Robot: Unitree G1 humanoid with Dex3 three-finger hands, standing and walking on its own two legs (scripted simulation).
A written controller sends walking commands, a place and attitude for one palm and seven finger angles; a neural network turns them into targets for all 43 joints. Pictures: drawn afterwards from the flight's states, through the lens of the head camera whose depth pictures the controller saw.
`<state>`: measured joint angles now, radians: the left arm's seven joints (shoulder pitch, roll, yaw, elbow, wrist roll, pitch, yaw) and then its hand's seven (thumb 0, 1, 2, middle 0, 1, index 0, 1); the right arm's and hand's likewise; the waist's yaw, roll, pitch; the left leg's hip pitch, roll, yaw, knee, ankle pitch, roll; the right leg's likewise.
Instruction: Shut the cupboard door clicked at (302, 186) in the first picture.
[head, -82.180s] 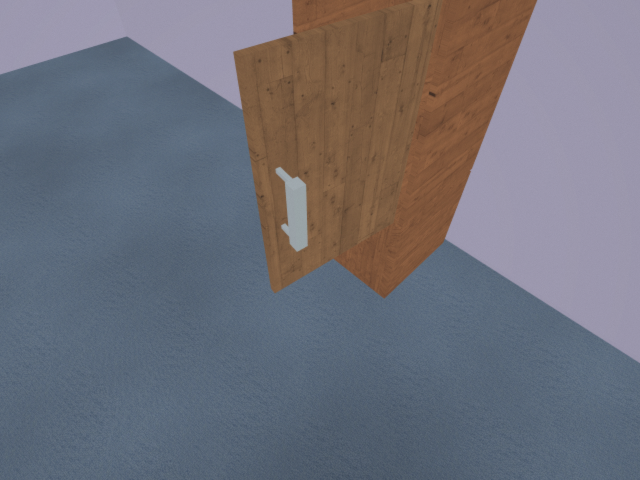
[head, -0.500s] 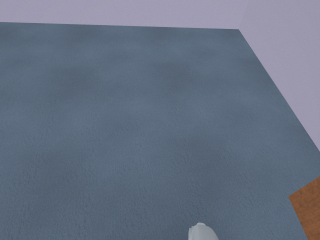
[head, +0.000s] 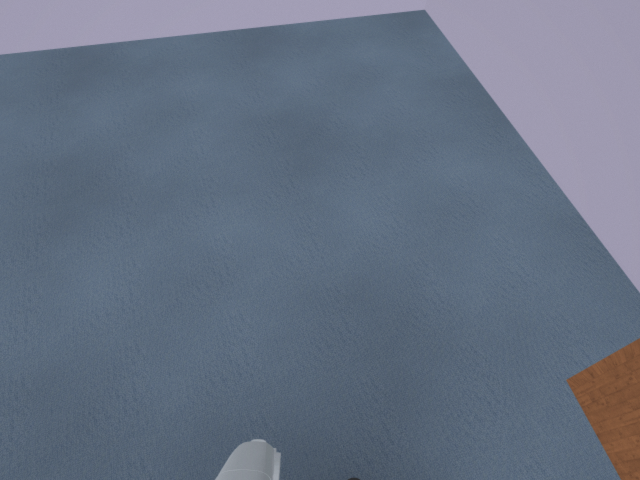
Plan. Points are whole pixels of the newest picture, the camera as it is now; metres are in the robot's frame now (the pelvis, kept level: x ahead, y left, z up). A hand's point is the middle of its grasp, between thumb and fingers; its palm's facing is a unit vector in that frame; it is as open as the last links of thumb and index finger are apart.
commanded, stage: turn to face it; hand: left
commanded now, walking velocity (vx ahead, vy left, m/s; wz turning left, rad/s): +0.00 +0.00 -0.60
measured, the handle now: out of the picture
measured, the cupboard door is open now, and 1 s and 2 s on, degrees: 3 3 3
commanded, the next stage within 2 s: none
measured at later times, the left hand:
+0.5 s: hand (154, 443) +0.18 +0.26 -0.17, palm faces -0.22 -0.95 -0.20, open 7.4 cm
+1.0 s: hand (246, 397) +0.25 +0.13 -0.15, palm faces -0.56 -0.79 -0.25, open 7.4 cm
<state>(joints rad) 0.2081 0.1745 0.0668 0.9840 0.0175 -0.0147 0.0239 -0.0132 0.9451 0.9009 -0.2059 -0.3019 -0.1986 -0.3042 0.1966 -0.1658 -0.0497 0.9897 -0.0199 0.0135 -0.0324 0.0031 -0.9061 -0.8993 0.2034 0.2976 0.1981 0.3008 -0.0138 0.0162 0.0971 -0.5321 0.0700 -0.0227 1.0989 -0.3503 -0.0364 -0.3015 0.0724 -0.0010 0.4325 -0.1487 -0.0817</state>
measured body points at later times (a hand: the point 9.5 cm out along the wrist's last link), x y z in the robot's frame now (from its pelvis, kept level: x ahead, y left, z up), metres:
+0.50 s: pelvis +0.05 +0.07 +0.01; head +0.10 +0.09 +0.45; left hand +0.19 +0.31 -0.15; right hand +0.08 -0.19 -0.11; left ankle +0.07 +0.16 -0.74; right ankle -0.01 -0.08 -0.65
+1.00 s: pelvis +0.05 +0.03 +0.00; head +0.08 -0.01 +0.44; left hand +0.27 +0.17 -0.13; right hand -0.05 -0.21 -0.15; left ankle +0.13 +0.16 -0.68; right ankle -0.02 -0.05 -0.74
